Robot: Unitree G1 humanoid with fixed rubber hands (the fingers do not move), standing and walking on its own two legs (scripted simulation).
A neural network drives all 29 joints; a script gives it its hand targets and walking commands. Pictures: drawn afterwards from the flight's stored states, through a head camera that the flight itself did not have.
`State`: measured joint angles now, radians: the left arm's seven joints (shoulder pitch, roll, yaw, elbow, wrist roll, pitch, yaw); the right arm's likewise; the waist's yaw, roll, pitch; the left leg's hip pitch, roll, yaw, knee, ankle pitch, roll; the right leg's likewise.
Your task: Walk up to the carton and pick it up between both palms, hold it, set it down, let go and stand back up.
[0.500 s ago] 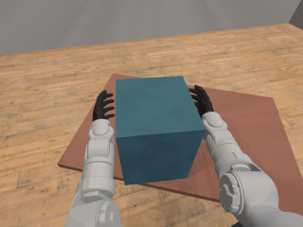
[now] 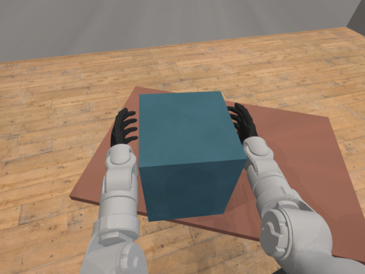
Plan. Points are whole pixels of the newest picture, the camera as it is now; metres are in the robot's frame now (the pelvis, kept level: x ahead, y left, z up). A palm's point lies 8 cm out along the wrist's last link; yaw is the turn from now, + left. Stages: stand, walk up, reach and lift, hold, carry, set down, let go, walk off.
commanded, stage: set down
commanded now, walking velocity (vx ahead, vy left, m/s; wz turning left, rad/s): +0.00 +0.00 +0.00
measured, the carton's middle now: (183, 157) +0.39 +0.04 +0.03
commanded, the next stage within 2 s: none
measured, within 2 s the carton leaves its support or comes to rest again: neither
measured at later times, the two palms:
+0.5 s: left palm (120, 144) +0.36 +0.19 +0.10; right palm (246, 136) +0.42 -0.10 +0.10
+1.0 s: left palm (124, 148) +0.37 +0.18 +0.07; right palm (245, 142) +0.43 -0.10 +0.07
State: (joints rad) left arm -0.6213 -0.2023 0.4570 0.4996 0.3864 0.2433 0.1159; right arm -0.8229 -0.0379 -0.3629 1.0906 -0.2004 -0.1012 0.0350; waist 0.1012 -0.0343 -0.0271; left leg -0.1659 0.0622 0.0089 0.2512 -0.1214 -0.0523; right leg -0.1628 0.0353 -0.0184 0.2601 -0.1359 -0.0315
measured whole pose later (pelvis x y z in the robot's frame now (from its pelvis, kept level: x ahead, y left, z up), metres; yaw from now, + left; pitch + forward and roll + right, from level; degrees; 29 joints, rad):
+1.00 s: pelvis -0.01 +0.01 -0.01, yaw -2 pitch +9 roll -1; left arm -0.65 -0.11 0.26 0.70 0.15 0.09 0.26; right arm -0.83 -0.17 -0.06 1.15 0.09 -0.10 -0.02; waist 0.16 0.00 -0.10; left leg -0.37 0.08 0.03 0.38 -0.16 -0.05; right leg -0.35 0.05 0.00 0.31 -0.13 -0.03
